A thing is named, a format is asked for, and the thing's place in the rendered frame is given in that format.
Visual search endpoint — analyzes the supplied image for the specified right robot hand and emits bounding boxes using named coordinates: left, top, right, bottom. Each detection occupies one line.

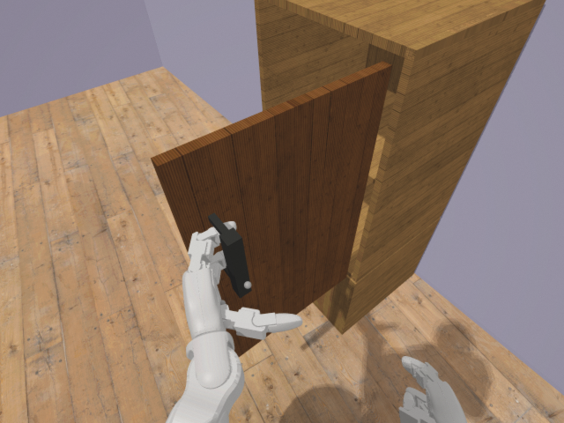
left=398, top=356, right=467, bottom=423

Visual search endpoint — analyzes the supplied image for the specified handle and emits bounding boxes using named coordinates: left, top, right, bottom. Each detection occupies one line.
left=208, top=213, right=252, bottom=298

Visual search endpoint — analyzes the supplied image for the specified robot left forearm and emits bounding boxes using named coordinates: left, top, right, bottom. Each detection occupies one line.
left=166, top=330, right=245, bottom=423

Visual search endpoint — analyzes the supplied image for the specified cupboard door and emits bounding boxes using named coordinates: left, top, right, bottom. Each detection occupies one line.
left=151, top=61, right=392, bottom=357

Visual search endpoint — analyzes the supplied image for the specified left robot hand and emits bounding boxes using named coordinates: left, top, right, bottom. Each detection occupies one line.
left=182, top=221, right=302, bottom=340

